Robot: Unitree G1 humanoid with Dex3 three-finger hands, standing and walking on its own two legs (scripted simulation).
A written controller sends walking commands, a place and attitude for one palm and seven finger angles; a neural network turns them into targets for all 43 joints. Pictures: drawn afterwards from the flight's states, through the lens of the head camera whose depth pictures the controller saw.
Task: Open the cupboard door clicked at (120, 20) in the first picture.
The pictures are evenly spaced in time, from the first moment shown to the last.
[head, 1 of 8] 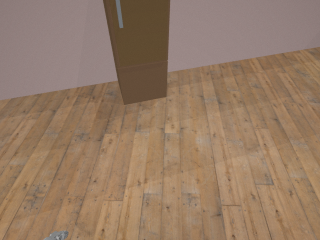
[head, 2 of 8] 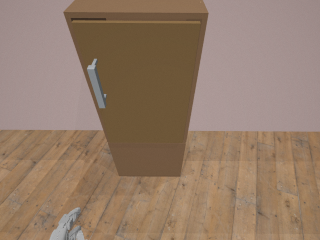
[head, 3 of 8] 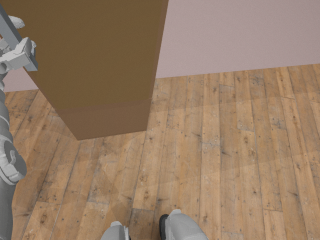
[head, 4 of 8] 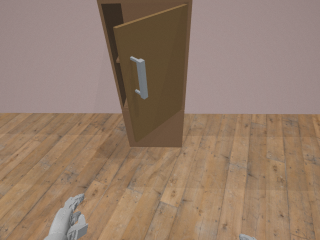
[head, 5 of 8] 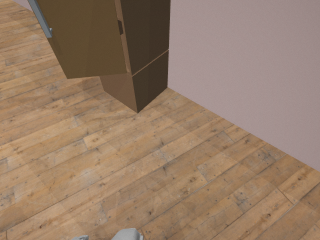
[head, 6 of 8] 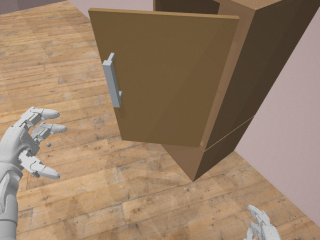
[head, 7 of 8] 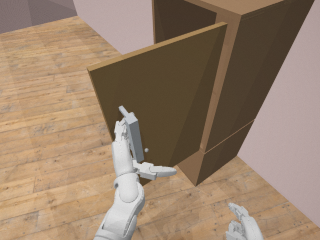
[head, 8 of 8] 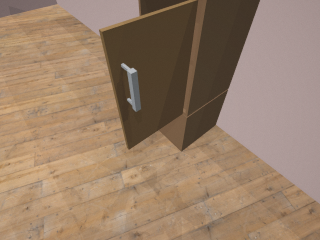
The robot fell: no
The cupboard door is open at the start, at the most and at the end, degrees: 0 90 90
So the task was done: yes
